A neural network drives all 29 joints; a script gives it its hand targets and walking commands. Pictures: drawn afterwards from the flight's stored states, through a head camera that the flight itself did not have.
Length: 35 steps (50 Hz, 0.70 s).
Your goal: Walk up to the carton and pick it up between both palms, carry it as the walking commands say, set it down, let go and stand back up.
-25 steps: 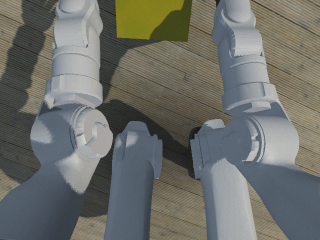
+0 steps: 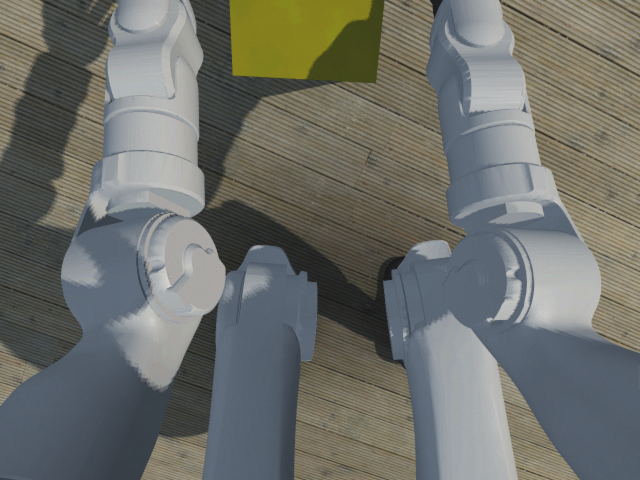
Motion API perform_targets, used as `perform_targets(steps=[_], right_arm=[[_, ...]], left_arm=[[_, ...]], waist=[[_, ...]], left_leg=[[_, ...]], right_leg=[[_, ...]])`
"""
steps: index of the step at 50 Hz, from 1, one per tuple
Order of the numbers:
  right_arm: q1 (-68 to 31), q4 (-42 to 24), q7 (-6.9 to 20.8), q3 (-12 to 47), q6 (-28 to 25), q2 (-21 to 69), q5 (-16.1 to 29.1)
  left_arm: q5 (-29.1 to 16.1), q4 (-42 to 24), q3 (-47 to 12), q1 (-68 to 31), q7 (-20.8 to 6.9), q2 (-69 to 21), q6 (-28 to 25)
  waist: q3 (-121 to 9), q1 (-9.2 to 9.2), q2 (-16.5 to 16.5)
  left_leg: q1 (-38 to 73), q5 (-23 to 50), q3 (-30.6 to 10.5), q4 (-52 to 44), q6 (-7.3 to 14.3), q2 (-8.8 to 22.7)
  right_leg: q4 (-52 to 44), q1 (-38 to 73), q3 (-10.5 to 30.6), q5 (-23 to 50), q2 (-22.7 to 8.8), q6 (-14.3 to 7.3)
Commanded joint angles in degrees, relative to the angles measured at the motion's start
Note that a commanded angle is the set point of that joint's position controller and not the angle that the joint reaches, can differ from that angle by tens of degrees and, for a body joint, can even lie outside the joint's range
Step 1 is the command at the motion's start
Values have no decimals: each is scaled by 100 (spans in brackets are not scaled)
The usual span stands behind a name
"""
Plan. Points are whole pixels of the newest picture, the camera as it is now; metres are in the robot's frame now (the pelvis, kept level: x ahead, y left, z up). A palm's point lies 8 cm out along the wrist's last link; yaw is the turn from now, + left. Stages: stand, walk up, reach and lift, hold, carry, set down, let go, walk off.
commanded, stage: set down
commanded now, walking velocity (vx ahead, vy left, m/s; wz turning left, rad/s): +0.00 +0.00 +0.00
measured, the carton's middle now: out of the picture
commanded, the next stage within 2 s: none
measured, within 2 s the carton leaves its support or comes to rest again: rests again in 0.40 s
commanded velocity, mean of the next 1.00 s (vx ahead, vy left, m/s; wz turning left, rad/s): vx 0.00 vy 0.00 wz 0.00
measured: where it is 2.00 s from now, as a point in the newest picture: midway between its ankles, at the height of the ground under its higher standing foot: (340, 337)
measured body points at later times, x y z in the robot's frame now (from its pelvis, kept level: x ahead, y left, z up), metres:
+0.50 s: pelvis +0.00 +0.00 +0.00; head +0.38 +0.02 +0.23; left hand +0.56 +0.15 -0.20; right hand +0.55 -0.10 -0.20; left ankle +0.07 +0.11 -0.35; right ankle +0.09 -0.13 -0.35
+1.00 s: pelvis -0.02 +0.00 -0.01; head +0.36 +0.02 +0.21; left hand +0.52 +0.17 -0.23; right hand +0.54 -0.11 -0.21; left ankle +0.07 +0.11 -0.35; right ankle +0.09 -0.13 -0.35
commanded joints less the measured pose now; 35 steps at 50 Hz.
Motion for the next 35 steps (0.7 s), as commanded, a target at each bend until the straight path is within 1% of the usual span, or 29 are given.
perform_targets(steps=[1,2,4,5,7,9,10,11,13,14,15,16,17,18,19,20,21,22,23,24,25,27,28,29,30,31,32,33,35], right_arm=[[-967,1133,928,1261,365,3199,24],[-1031,937,913,1351,350,3159,94],[-869,1071,949,1286,373,3106,12],[-928,1223,954,1164,408,3195,-12],[-818,1070,917,1107,335,2855,-111],[-994,838,926,1247,305,3135,-3],[-868,943,873,1191,345,2665,-78],[-850,1045,911,1207,308,2868,-111],[-808,1174,946,1240,332,2774,-86],[-742,1208,967,1234,361,3061,-4],[-691,1278,932,1294,375,2888,-138],[-612,1038,903,1128,337,2798,-154],[-1001,627,902,1336,209,2660,-76],[-1099,740,906,1407,220,3048,140],[-1172,613,941,1484,132,2977,144],[-1329,644,934,1552,120,3039,361],[-1052,916,934,1375,145,3058,145],[-1103,938,926,1234,130,2880,180],[-1194,673,860,1411,41,2774,312],[-1439,626,889,1572,41,2839,431],[-1077,802,860,1448,58,2561,412],[-1530,766,855,1510,59,2750,453],[-1344,733,776,1363,64,2492,445],[-1213,890,843,1318,55,2753,400],[-1191,854,768,1404,36,2220,506],[-1351,940,811,1265,42,2361,456],[-1191,1100,753,1301,22,2292,443],[-1243,1047,762,1204,45,2265,435],[-1243,929,623,1175,-37,1683,404]], left_arm=[[34,1714,-1438,-524,-1087,-3936,679],[118,1520,-1480,-511,-1047,-3768,630],[148,1827,-1444,-321,-1030,-3829,711],[117,1804,-1555,-460,-1040,-3764,701],[238,1867,-1382,-108,-1062,-3785,692],[24,1638,-1605,-396,-1073,-3888,616],[-10,1818,-1503,-216,-1083,-3750,698],[-48,1594,-1609,-401,-1076,-3843,605],[121,1703,-1411,-345,-984,-3574,631],[68,1808,-1485,-235,-1005,-3762,584],[-106,1539,-1549,-502,-1022,-3652,581],[28,1679,-1370,-126,-1011,-3507,587],[84,1688,-1306,-136,-1015,-3537,561],[46,1501,-1488,-469,-972,-3452,500],[-73,1499,-1634,-441,-980,-3847,467],[-23,1491,-1619,-525,-910,-3643,405],[-86,1338,-1679,-590,-914,-3787,417],[-144,1127,-1712,-954,-907,-3632,361],[-92,1299,-1653,-710,-801,-3414,319],[-131,1230,-1817,-822,-764,-3212,321],[-131,1235,-1880,-719,-766,-3154,362],[-17,1208,-1510,-865,-819,-3299,319],[-117,1171,-1750,-873,-788,-3062,345],[2,1108,-1670,-1016,-794,-3077,345],[-66,1328,-1664,-686,-713,-2861,330],[-176,923,-1771,-1134,-742,-2910,291],[-146,1010,-1561,-1183,-710,-2687,224],[-18,1110,-1539,-1041,-685,-2661,292],[-68,1044,-1451,-833,-630,-2143,216]], waist=[[-4157,-211,-40],[-4073,-91,-17],[-3854,-139,57],[-3991,-311,160],[-3832,-210,210],[-4141,-310,58],[-3750,-446,158],[-4104,-241,236],[-3971,-137,148],[-3939,-213,141],[-3950,-541,-201],[-3628,-483,116],[-3590,-100,-74],[-4107,-33,10],[-4253,-215,-44],[-4465,158,255],[-4299,-135,104],[-4325,-210,429],[-4201,-85,437],[-4390,80,40],[-4297,-242,243],[-4032,260,128],[-4143,-193,291],[-4322,133,335],[-4233,-2,152],[-4367,-62,389],[-4322,14,77],[-4042,-32,164],[-4068,60,44]], left_leg=[[1851,2293,252,-1349,173,-48],[1876,2478,292,-1181,124,-71],[1869,2409,193,-1293,93,-71],[1789,2601,171,-1277,62,-31],[1867,2535,235,-1241,82,-51],[1681,2627,203,-1172,149,-6],[1552,2370,288,-1201,25,-3],[1696,2578,262,-1224,77,-64],[1601,2485,316,-1182,72,-67],[1753,2552,263,-1211,159,12],[1472,2516,216,-1228,61,-22],[1577,2414,184,-1120,159,20],[1706,2542,205,-1069,204,-34],[1955,2960,256,-950,163,5],[1813,2998,245,-1004,151,-38],[2258,3255,242,-1051,134,-10],[2167,3289,175,-1061,85,28],[2462,3141,170,-915,91,39],[2280,3213,257,-878,101,67],[2738,3757,24,-945,128,110],[2777,3374,21,-1122,28,119],[2205,3125,279,-908,147,34],[2751,3241,113,-895,112,103],[2459,3114,137,-1046,149,66],[2481,3052,229,-978,119,102],[2477,2925,241,-1022,57,84],[2646,3035,247,-1071,52,86],[2334,2607,192,-1086,138,107],[2323,2792,206,-1046,110,123]], right_leg=[[-751,2157,-642,2084,213,-285],[-746,1865,-550,2148,203,-291],[-782,1732,-612,2032,195,-335],[-748,1859,-579,2224,149,-334],[-811,1752,-628,2141,157,-269],[-706,1964,-639,2353,181,-302],[-755,2023,-528,2292,111,-337],[-667,2022,-614,2329,152,-344],[-728,1854,-567,2161,99,-336],[-664,1820,-573,2252,188,-348],[-721,2177,-594,2365,98,-365],[-664,1654,-490,2206,106,-343],[-721,1477,-569,2088,117,-294],[-725,1732,-526,2371,113,-306],[-672,1919,-618,2497,150,-338],[-689,1778,-553,2589,184,-316],[-622,1828,-616,2539,148,-324],[-581,1530,-469,2291,155,-388],[-608,1439,-455,2545,175,-343],[-596,1433,-585,2502,137,-268],[-581,1718,-664,2464,96,-215],[-710,1637,-423,2361,161,-307],[-638,1464,-490,2271,181,-279],[-530,1466,-639,2158,201,-294],[-533,1883,-606,2312,152,-275],[-533,1749,-512,2182,141,-359],[-604,1818,-625,2181,163,-289],[-569,1706,-551,2001,162,-300],[-575,2014,-564,2120,107,-245]])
